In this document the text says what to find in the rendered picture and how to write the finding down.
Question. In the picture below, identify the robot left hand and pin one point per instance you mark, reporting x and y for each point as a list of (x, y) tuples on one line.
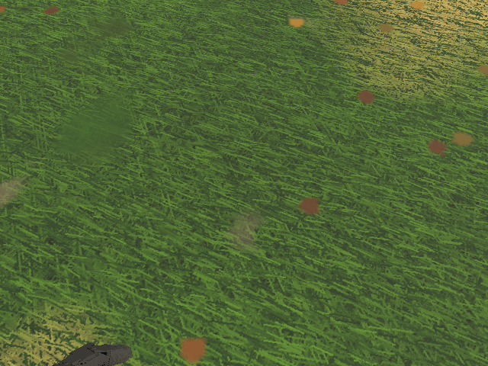
[(97, 355)]

